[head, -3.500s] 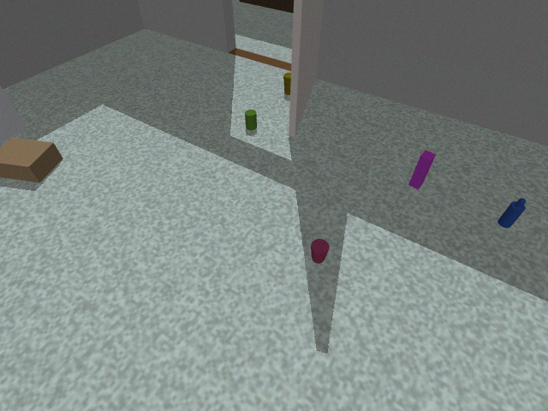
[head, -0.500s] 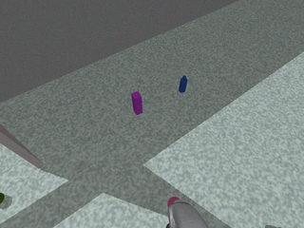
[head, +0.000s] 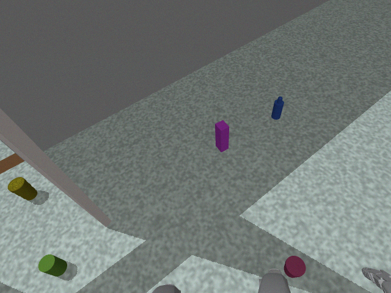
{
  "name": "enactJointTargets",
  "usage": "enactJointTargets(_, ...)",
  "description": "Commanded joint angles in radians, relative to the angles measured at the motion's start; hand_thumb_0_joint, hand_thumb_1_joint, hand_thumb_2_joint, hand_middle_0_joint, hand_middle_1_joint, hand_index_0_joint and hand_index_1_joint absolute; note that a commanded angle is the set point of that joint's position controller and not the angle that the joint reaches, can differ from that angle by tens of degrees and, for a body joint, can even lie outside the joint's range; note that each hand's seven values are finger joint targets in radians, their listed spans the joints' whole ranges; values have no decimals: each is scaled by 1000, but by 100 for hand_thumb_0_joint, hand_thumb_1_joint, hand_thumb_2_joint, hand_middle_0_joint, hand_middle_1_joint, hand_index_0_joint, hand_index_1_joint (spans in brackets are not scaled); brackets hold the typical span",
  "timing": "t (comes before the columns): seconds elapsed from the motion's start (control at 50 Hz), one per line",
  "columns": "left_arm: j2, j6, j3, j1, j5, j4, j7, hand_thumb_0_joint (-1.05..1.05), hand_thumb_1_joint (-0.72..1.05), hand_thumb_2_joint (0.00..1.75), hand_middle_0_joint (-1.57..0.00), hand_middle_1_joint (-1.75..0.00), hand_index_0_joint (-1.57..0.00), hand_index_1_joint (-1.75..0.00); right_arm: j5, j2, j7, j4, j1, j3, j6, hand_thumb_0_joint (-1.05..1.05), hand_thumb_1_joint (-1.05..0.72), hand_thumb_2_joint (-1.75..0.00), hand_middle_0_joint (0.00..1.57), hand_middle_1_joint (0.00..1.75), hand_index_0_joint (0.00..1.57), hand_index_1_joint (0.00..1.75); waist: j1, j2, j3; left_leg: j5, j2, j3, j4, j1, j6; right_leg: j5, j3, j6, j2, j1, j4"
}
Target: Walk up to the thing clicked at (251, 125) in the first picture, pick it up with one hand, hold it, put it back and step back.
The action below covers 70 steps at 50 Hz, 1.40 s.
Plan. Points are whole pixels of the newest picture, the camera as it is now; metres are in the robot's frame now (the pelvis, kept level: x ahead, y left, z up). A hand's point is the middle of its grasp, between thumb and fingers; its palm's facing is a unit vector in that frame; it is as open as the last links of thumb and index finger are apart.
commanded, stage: walk up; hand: left
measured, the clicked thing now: (53, 265) +0.32 +0.74 -0.66
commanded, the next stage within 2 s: none
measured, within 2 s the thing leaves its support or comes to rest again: neither
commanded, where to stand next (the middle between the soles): -0.12 +0.63 m, yaw -18 degrees
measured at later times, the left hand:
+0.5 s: hand out of the picture +0.08 +0.46 -0.08, palm faces -0.10 -0.81 -0.58, open 7.3 cm
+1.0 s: hand out of the picture +0.02 +0.70 -0.11, palm faces -0.21 -0.83 -0.51, open 7.3 cm
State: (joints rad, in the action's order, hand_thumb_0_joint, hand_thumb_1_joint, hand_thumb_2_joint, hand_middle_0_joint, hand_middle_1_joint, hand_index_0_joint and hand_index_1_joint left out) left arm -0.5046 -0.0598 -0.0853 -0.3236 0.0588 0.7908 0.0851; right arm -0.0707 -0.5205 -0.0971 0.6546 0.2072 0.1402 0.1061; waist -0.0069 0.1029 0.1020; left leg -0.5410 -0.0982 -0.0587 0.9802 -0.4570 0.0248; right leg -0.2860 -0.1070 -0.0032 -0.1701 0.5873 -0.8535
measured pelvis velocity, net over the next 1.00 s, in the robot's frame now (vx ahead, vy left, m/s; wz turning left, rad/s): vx -0.11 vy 0.42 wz -0.17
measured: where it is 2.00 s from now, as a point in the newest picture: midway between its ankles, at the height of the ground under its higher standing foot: outside the picture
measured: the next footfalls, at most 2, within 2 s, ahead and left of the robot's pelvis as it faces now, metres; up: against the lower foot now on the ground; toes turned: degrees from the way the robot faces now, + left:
right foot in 0.34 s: +0.06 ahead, +0.04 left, +0.00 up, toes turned -10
left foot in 0.72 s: -0.03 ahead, +0.49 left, +0.00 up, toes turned -8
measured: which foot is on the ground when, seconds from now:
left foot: down 0.00-0.34, up 0.36-0.70, down 0.72-1.00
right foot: down 0.00-0.02, up 0.04-0.32, down 0.34-0.76, up 0.78-1.00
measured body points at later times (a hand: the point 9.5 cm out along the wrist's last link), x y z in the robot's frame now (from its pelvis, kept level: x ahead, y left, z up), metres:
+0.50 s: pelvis -0.04 +0.18 +0.02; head +0.00 +0.13 +0.46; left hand +0.08 +0.50 -0.04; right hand +0.02 -0.14 -0.11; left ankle -0.02 +0.32 -0.59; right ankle +0.02 +0.05 -0.68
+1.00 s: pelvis -0.11 +0.42 +0.03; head -0.05 +0.41 +0.48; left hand +0.03 +0.74 -0.08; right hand -0.12 +0.10 -0.08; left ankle -0.07 +0.49 -0.68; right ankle -0.09 +0.31 -0.62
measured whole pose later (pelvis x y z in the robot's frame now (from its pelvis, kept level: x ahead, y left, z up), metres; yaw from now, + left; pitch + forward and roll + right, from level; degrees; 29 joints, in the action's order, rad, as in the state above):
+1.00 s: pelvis -0.11 +0.42 +0.03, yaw -10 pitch -1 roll -2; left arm -0.44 -0.02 -0.06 -0.26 -0.01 0.87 0.11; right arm -0.07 -0.38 -0.05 0.68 0.30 0.07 0.09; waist 0.07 0.03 0.18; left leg -0.38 0.00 0.05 0.80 -0.40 -0.06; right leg -0.47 0.03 -0.02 0.06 0.59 -1.13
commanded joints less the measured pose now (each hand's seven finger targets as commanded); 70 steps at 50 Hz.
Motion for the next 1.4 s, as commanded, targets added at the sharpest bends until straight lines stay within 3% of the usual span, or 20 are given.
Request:
enactJointTargets(0.0,-92,3,-32,31,-30,-84,47,0,90,90,-20,-30,-20,-30,-37,-275,37,-37,228,83,-53,0,-90,-90,20,30,20,30,144,300,-81,186,-188,-388,-569,227,-86,-412,132,-33,319,377,-399)
enactJointTargets(0.04,-190,-4,-34,90,-33,-59,73,0,90,90,-20,-30,-20,-30,0,-323,58,-69,50,84,-56,0,-90,-90,20,30,20,30,116,278,-30,143,-283,-562,-653,59,-242,-329,28,-72,197,280,-466)
enactJointTargets(0.14,-170,4,-44,-62,-77,36,40,0,90,90,-20,-30,-20,-30,-8,-151,70,-87,17,38,-67,0,-90,-90,20,30,20,30,63,155,-81,772,-114,-155,-384,264,-199,-187,115,-31,191,151,-339)
enactJointTargets(0.28,-145,2,-46,-239,-69,40,42,0,90,90,-20,-30,-20,-30,-6,-93,59,-167,-40,12,-29,0,-90,-90,20,30,20,30,-40,36,-150,636,-49,-8,-212,14,-128,134,143,-79,135,-412,259)
enactJointTargets(0.3,-188,-1,-64,-279,-54,46,51,0,90,90,-20,-30,-20,-30,7,-55,56,-166,-14,2,-29,0,-90,-90,20,30,20,30,-66,-75,-176,556,6,31,-61,-78,-71,161,60,-90,98,-547,326)
enactJointTargets(0.32,-250,-3,-83,-267,-35,16,57,0,90,90,-20,-30,-20,-30,13,-26,56,-165,61,-9,-31,0,-90,-90,20,30,20,30,-49,-269,-202,41,78,40,129,-322,-8,230,-271,-171,-108,-707,340)
enactJointTargets(0.36,-270,-3,-82,-101,-38,-68,65,0,90,90,-20,-30,-20,-30,-5,-125,74,-145,141,25,-10,0,-90,-90,20,30,20,30,15,-135,-204,-111,42,-112,422,-330,19,232,-566,-380,-385,-520,396)
enactJointTargets(0.52,-258,-13,-84,16,-26,-74,37,0,90,90,-20,-30,-20,-30,0,-120,30,-80,93,38,4,0,-90,-90,20,30,20,30,39,-223,-59,157,42,-43,411,-169,-19,-238,-134,-193,-48,-123,391)
enactJointTargets(0.66,-318,-1,-107,-27,-1,-56,28,0,90,90,-20,-30,-20,-30,17,-122,24,-76,48,37,1,0,-90,-90,20,30,20,30,-20,-338,-126,-67,24,55,-20,-32,-35,-144,-154,-202,-63,-157,311)
enactJointTargets(0.7,-309,8,-94,58,-14,-72,29,0,90,90,-20,-30,-20,-30,8,-130,28,-24,200,55,-10,0,-90,-90,20,30,20,30,84,-304,-172,58,39,79,-253,204,-66,-92,-105,-141,-48,-19,199)
enactJointTargets(0.72,-233,18,-73,57,-18,-65,36,0,90,90,-20,-30,-20,-30,-10,-156,33,4,278,69,-22,0,-90,-90,20,30,20,30,140,-133,-164,57,49,4,-362,282,-71,-115,-32,-88,49,107,-41)
enactJointTargets(0.74,-99,23,-35,40,-34,-70,45,0,90,90,-20,-30,-20,-30,-25,-256,43,-11,256,81,-30,0,-90,-90,20,30,20,30,133,255,-85,103,-158,-341,-520,217,-104,-375,140,-32,277,338,-348)
enactJointTargets(0.78,-196,15,-46,157,-27,-60,74,0,90,90,-20,-30,-20,-30,7,-331,63,-55,18,75,-35,0,-90,-90,20,30,20,30,106,275,41,-6,-305,-627,-709,-104,-265,-329,19,-63,218,216,-502)
enactJointTargets(0.84,-204,24,-61,1,-73,34,52,0,90,90,-20,-30,-20,-30,-10,-162,77,-81,-53,35,-44,0,-90,-90,20,30,20,30,35,60,62,275,-98,-232,-508,9,-127,-175,-11,-47,226,202,-485)
enactJointTargets(0.94,-143,16,-40,-27,-83,22,39,0,90,90,-20,-30,-20,-30,-6,-108,75,-73,61,24,-50,0,-90,-90,20,30,20,30,74,163,-101,809,-85,-119,-362,338,-179,-190,105,-12,195,85,-216)
enactJointTargets(1.06,-141,12,-46,-241,-62,51,50,0,90,90,-20,-30,-20,-30,8,-52,63,-143,-18,10,-18,0,-90,-90,20,30,20,30,-45,11,-174,652,-32,-43,-190,92,-103,141,127,-53,147,-433,349)
enactJointTargets(1.1,-249,8,-79,-172,-32,-16,55,0,90,90,-20,-30,-20,-30,15,-5,61,-138,103,-3,-16,0,-90,-90,20,30,20,30,-9,-288,-216,-87,94,-7,188,-314,31,325,-429,-241,-250,-681,338)
enactJointTargets(1.14,-284,3,-87,-20,-33,-81,73,0,90,90,-20,-30,-20,-30,-6,-132,84,-143,75,45,7,0,-90,-90,20,30,20,30,8,-193,-153,-100,28,-191,480,-273,10,231,-630,-424,-427,-372,441)
enactJointTargets(1.2,-197,-8,-59,55,-42,-77,63,0,90,90,-20,-30,-20,-30,10,-123,59,-83,63,56,-1,0,-90,-90,20,30,20,30,46,-69,-39,97,102,-147,509,-148,-9,43,-237,-271,-164,-130,402)
enactJointTargets(1.38,-282,12,-110,51,1,-60,32,0,90,90,-20,-30,-20,-30,37,-87,33,-54,85,38,13,0,-90,-90,20,30,20,30,-7,-427,-98,-33,27,29,-15,9,5,-208,-74,-157,-26,-176,348)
